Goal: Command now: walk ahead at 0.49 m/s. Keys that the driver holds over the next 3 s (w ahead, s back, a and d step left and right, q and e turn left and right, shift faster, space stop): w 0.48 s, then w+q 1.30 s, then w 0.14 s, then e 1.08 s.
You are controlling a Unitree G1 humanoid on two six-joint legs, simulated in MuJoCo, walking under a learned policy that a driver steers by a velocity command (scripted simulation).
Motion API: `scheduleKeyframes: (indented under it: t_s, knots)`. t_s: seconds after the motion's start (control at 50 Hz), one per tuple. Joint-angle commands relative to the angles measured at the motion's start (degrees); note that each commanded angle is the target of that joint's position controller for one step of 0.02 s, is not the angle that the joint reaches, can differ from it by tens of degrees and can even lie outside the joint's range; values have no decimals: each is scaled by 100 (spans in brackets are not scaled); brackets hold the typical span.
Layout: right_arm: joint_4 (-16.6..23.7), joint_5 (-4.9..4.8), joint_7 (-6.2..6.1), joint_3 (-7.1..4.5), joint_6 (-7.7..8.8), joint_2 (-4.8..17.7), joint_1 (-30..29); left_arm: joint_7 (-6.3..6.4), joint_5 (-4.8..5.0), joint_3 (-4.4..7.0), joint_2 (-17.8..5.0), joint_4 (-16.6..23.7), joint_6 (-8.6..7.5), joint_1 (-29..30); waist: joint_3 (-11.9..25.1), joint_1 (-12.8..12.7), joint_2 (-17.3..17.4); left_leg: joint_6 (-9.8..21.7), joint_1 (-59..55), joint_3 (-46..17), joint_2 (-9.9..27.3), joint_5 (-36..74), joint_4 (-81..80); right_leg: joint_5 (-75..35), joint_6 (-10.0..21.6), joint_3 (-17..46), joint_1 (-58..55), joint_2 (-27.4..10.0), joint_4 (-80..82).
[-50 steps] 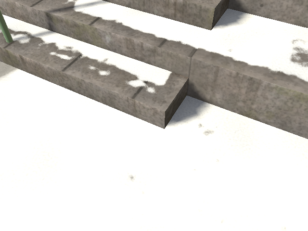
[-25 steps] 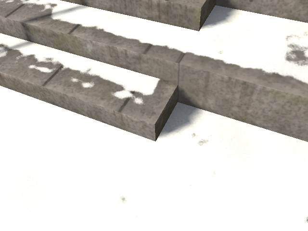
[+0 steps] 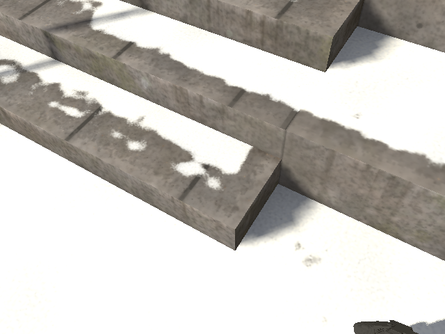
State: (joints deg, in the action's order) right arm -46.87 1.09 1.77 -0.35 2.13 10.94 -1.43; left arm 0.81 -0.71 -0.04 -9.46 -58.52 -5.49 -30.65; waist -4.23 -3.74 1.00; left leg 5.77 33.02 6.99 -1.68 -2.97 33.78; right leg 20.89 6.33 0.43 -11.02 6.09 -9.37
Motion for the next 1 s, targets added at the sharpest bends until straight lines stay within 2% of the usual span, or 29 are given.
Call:
scheduleKeyframes:
  t_s: [0.02,0.04,0.06,0.08,0.1,0.12,0.14,0.18,0.2,0.26,0.38,0.44,0.5,0.54,0.56,0.58,0.6,0.62,0.64,0.66,0.68,0.72,0.78,0.8,0.86,0.88,0.94,0.96,1.0]
  knots:
    - [-198,-17,-149,-266,109,813,1327,97,-65,202,-1042,140,-22,117,653,951,-655,339,-1835,-44,-378,-420,-301,-7442,-62,290,377,-1661,-2098]
    - [-457,19,-210,-337,161,927,2183,73,-39,216,-1107,167,1,291,1033,1368,-571,519,-2985,-306,-121,-292,-660,-6645,-49,201,961,-1547,-3225]
    - [-589,141,-286,-463,169,1346,3005,25,-13,150,-876,335,-19,327,1652,1588,41,857,-4168,-1699,1149,-1149,-716,-4278,8,-41,1977,-1141,-4984]
    - [-568,231,-225,-501,155,1517,2786,-47,105,75,-268,307,28,-505,1873,876,1059,1822,-5307,-4627,2589,-1389,-1230,994,-156,-104,4247,-49,-7055]
    - [-556,-54,-141,-479,142,1196,2357,-34,-43,205,-903,317,34,30,1272,926,128,1692,-4565,-4649,2277,-2301,-1908,431,26,388,4721,-360,-7065]
    - [-474,-98,-112,-404,167,919,1773,-74,-41,241,-952,512,4,582,472,678,97,1483,-3654,-3771,2112,-2313,-2206,-180,48,356,4784,-632,-6731]
    - [-493,-67,-78,-343,227,642,1579,-97,-61,243,-899,541,-3,824,104,532,-209,1297,-2968,-3250,1875,-1635,-2425,-421,32,323,4534,-787,-6414]
    - [-693,-47,-106,-240,344,385,1689,-168,-135,203,-616,473,130,688,26,194,-144,945,-2252,-2372,1437,-660,-2588,-562,-112,288,3930,-997,-5921]
    - [-796,-59,-109,-225,404,392,1831,-204,-136,191,-502,465,183,669,38,143,-52,893,-2149,-2128,1357,-296,-2630,-606,-176,217,3839,-1015,-5775]
    - [-1011,-93,-105,-254,490,653,2195,-256,-159,206,-522,653,280,1212,-84,144,69,792,-2092,-1593,1181,272,-2803,-1059,-337,-9,4237,-1177,-5233]
    - [-1236,-96,-131,-175,449,662,2867,-269,-48,153,-526,1094,271,2769,-171,594,208,345,-2647,-1050,887,1381,-2728,-2245,-504,-397,4574,-1099,-3402]
    - [-1355,-38,-184,-154,436,686,3172,-255,-31,126,-518,1227,255,3309,-165,780,273,343,-3260,-1059,999,1680,-2587,-2304,-458,-495,4587,-943,-2768]
    - [-1443,15,-245,-158,405,746,3226,-222,-40,138,-606,1355,187,3569,-184,759,314,477,-3793,-1171,1249,2311,-2240,-1814,-311,-459,4513,-856,-2370]
    - [-1432,28,-276,-181,394,847,3002,-168,-50,195,-728,1265,109,3131,13,468,353,447,-3903,-1222,1302,3487,-1618,-1307,-152,-455,3862,-643,-2066]
    - [-1424,10,-271,-189,393,887,2909,-118,-51,250,-830,1050,42,2497,307,230,353,391,-3875,-1231,1229,4054,-991,-1209,-60,-481,3162,-481,-1822]
    - [-1382,-29,-254,-175,398,892,2744,-49,-123,318,-964,781,-56,1626,814,-174,192,284,-3429,-1103,983,3770,-14,-1655,83,-418,1926,-563,-1458]
    - [-1193,-113,-238,-108,443,702,2655,41,-284,439,-1418,625,-114,663,1534,-498,-206,198,-2269,-979,697,1934,1393,-1565,323,683,383,-1726,-1503]
    - [-1209,-365,-233,19,394,33,3492,-15,-335,584,-1867,573,-55,441,2289,-170,-1605,-39,-283,-456,-240,-2319,3319,-1603,1124,2985,-1131,-3300,-1175]
    - [-1317,-141,-284,-179,326,820,3116,-77,-156,522,-1390,642,23,766,1877,-109,-550,43,36,-1007,74,-2391,3649,-945,914,3027,-455,-3017,-807]
    - [-1198,-81,-247,-219,312,764,2691,-105,-89,430,-1072,709,15,1344,1090,113,-468,46,85,-1066,297,-1872,3522,-735,704,2226,370,-2767,-536]
    - [-1131,-64,-205,-200,291,612,2429,-113,-79,377,-831,707,-14,1607,668,217,-337,15,3,-1040,489,-1555,3346,-997,553,1662,976,-2545,-265]
    - [-1070,59,-124,-216,146,447,2288,-51,-37,300,-619,581,-73,1624,323,442,-429,-108,-271,-951,637,-1321,3216,-1860,292,787,1681,-2209,-43]
    - [-916,87,-34,-231,10,252,2082,-24,32,293,-654,427,-204,1351,353,587,-431,-191,-110,-816,652,-1012,3256,-2988,286,55,1811,-2126,-37]
    - [-814,99,-18,-227,-18,229,1892,-18,24,303,-695,388,-222,1213,428,547,-480,-210,137,-744,668,-888,3445,-3120,293,-50,1665,-2164,-62]
    - [-542,99,29,-236,-49,280,1250,12,-16,304,-727,292,-221,970,259,489,-455,-267,750,-702,810,-407,3386,-3064,258,-438,1599,-2134,-14]
    - [-485,100,12,-225,-93,249,1090,17,-56,307,-717,230,-209,765,247,434,-583,-274,984,-603,799,-441,3649,-2912,291,-463,1442,-2168,-27]
    - [-183,139,1,-232,-158,263,439,35,-110,310,-727,50,-187,263,-11,293,-429,-272,2085,-671,841,-645,4235,-2768,368,-459,831,-2368,-44]
    - [-101,168,-70,-257,-200,191,333,53,-174,334,-772,-36,-174,-61,4,205,-596,-214,2696,-616,729,-1138,5327,-2776,488,-287,405,-2583,-121]
    - [125,128,-205,-299,-236,182,0,74,-245,346,-742,-119,-153,-235,-240,232,-423,-81,3921,-1006,739,-1943,6730,-1907,518,-165,-46,-2889,-22]
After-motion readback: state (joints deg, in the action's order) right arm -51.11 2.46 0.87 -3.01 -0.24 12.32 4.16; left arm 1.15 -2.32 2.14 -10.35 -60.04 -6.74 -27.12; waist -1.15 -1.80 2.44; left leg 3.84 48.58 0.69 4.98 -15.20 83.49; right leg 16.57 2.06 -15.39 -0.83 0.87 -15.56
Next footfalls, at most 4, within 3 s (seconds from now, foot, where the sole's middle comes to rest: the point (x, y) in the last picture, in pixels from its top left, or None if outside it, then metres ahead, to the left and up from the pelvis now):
0.06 left None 0.20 0.06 -0.76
0.58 right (290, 314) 0.50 -0.11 -0.76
1.22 left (185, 184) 0.84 0.22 -0.62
1.88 right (162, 67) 1.23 0.33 -0.48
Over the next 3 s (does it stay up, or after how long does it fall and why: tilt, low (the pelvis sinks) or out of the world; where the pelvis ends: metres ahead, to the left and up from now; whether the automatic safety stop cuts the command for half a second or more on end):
stays up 1.20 0.44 0.16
